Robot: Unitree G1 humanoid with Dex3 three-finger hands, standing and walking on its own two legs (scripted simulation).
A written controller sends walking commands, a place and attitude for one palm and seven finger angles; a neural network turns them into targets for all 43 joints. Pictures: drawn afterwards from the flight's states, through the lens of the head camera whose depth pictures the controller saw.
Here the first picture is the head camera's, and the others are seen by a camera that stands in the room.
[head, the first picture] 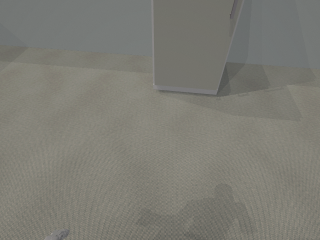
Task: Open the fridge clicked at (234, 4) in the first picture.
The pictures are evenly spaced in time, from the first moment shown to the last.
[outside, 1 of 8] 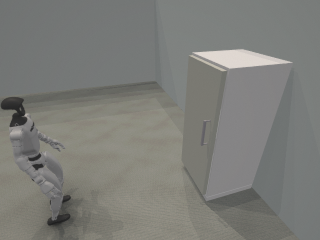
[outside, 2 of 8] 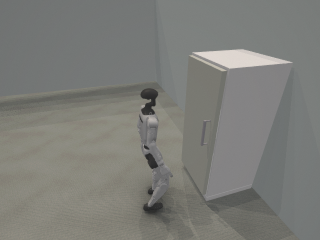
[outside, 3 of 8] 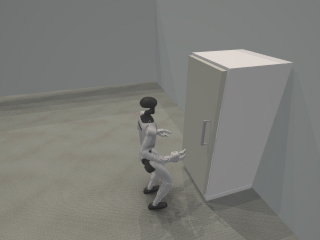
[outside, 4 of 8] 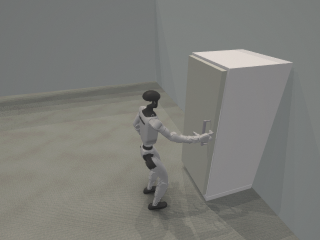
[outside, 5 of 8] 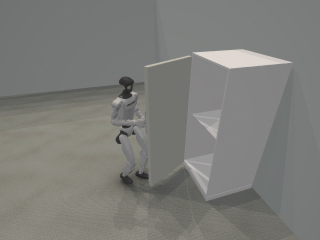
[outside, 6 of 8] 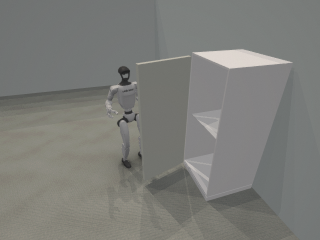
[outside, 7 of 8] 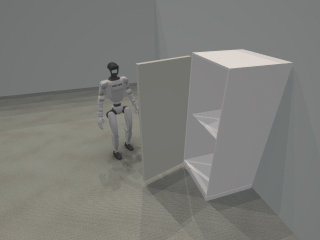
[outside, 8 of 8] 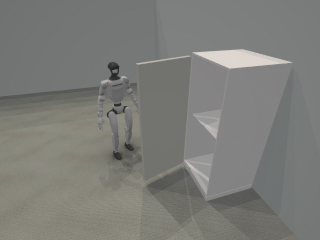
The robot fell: no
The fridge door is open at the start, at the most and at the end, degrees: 0 81 74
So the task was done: yes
